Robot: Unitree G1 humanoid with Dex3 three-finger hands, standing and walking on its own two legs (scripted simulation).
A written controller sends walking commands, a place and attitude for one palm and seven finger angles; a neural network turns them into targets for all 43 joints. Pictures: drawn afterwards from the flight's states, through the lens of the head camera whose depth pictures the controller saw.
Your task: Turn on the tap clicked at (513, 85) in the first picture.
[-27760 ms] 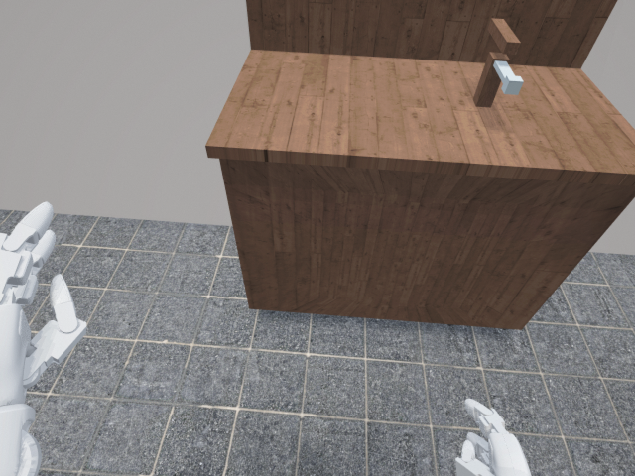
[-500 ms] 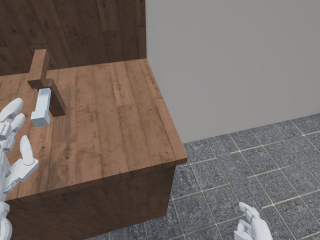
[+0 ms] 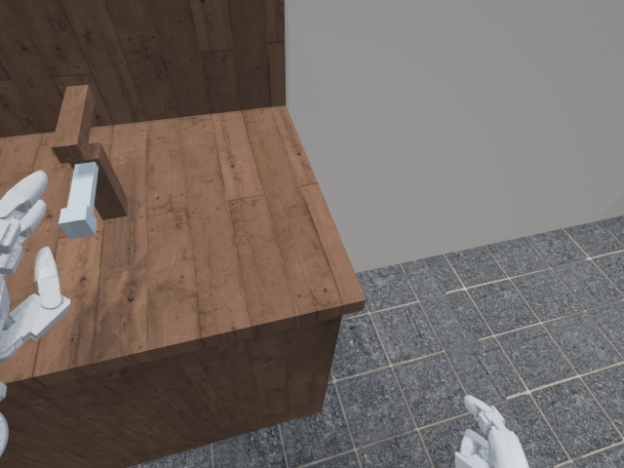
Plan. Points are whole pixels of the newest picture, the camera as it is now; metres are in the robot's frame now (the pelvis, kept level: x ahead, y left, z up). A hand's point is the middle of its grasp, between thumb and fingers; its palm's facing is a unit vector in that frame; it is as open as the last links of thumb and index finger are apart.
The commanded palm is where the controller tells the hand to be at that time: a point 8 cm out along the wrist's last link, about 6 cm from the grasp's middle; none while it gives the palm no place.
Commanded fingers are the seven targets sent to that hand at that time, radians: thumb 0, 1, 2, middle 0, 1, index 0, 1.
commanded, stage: come to a stop and stand still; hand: left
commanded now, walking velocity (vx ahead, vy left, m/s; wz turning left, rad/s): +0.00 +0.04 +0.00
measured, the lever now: (78, 222) +0.34 +0.31 +0.13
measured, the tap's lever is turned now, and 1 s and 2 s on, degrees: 0 0 0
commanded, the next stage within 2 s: look again from close up in 0.86 s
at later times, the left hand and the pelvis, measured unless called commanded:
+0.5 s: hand out of the picture +0.19 +0.34 +0.19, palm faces +0.48 -0.82 -0.31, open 7.4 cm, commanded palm +0.13 +0.35 +0.18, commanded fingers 0.00 0.90 0.90 -0.20 -0.30 -0.20 -0.30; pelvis -0.04 +0.07 +0.00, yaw -1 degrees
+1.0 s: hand out of the picture +0.20 +0.33 +0.17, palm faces +0.40 -0.85 -0.35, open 7.4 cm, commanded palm +0.14 +0.36 +0.18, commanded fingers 0.00 0.90 0.90 -0.20 -0.30 -0.20 -0.30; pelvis -0.02 +0.08 +0.01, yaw -1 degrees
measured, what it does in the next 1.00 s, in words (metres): shifts its weight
